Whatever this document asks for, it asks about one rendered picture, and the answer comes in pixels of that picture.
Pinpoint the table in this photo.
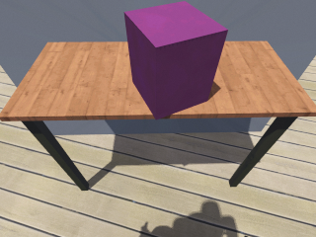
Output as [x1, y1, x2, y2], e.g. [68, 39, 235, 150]
[0, 40, 316, 191]

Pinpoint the carton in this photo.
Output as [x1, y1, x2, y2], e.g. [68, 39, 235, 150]
[123, 1, 228, 120]

